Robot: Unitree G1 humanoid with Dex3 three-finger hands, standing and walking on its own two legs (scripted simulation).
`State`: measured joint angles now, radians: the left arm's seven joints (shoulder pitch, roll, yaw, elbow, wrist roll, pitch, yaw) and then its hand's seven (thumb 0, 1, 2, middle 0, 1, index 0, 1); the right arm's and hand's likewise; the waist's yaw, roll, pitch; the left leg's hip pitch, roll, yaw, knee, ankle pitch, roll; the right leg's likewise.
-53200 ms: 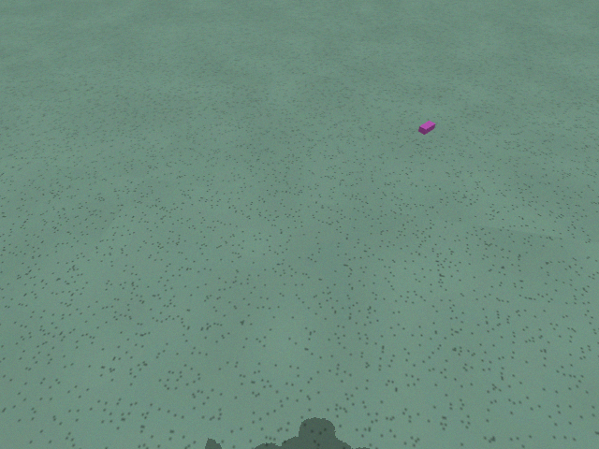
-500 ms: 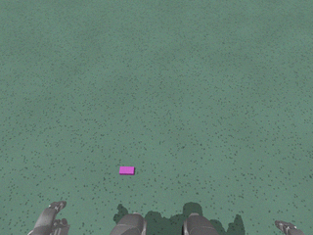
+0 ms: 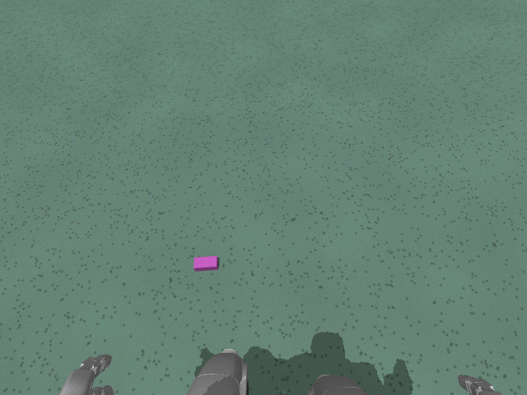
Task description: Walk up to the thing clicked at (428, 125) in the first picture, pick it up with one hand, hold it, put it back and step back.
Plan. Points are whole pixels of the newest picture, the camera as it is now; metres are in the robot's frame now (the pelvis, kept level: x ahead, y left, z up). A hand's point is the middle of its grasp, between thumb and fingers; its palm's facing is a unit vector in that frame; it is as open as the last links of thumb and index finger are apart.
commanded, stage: step back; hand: left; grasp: from above
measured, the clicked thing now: (206, 263) +0.57 +0.28 -0.73
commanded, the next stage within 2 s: none
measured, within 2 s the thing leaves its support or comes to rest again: neither
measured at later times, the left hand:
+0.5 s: hand out of the picture -0.06 +0.27 -0.14, palm faces +0.05 -0.92 -0.38, open 7.4 cm
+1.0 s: hand out of the picture -0.23 +0.23 -0.12, palm faces +0.08 -0.88 -0.46, open 7.4 cm
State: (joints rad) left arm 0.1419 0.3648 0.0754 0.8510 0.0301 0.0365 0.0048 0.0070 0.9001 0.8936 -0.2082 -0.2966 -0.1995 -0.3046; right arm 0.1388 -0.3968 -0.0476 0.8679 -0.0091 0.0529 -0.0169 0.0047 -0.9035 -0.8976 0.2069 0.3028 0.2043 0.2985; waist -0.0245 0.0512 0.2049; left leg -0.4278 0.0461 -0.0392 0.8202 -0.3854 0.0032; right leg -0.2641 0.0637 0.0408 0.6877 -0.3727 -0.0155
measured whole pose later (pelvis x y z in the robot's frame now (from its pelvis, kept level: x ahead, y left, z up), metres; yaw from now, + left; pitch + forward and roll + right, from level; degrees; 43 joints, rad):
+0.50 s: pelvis -0.15 -0.01 +0.01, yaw +2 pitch -3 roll -1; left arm 0.17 0.40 0.09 0.81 0.01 0.07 0.02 0.01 0.90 0.89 -0.21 -0.30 -0.20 -0.30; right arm 0.16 -0.35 -0.04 0.85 -0.03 0.03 0.00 0.01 -0.90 -0.90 0.21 0.30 0.21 0.30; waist 0.01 -0.04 0.18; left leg -0.30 0.00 -0.01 0.59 -0.24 0.02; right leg -0.46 0.13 0.16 1.23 -0.50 0.01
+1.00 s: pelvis -0.33 -0.06 +0.01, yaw +6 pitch -2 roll +2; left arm 0.13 0.37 0.06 0.77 0.04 0.03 0.03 0.01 0.90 0.89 -0.21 -0.30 -0.20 -0.31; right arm 0.22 -0.42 -0.05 0.88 -0.02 0.08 -0.01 0.01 -0.91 -0.90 0.20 0.30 0.20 0.30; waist 0.01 0.02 0.18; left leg -0.32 -0.06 -0.08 0.88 -0.53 -0.03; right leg -0.40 -0.06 -0.04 0.69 -0.25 -0.01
